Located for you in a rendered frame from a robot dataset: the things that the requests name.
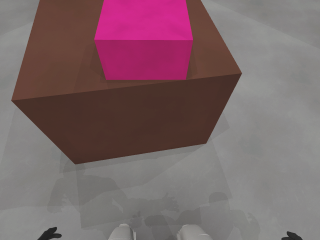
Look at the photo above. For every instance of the robot left thigh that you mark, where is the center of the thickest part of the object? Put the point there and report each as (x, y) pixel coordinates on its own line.
(123, 233)

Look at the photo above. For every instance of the left robot hand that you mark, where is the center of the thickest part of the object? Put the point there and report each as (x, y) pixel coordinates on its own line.
(50, 234)

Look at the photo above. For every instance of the robot right thigh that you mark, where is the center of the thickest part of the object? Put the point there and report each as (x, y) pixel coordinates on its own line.
(192, 232)

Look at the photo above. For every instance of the pedestal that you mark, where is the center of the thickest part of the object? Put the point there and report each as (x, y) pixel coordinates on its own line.
(61, 87)

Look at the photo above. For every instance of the carton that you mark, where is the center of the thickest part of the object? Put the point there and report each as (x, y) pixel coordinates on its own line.
(144, 39)

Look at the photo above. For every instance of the robot thigh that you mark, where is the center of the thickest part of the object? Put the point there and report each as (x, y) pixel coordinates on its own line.
(123, 233)
(192, 232)

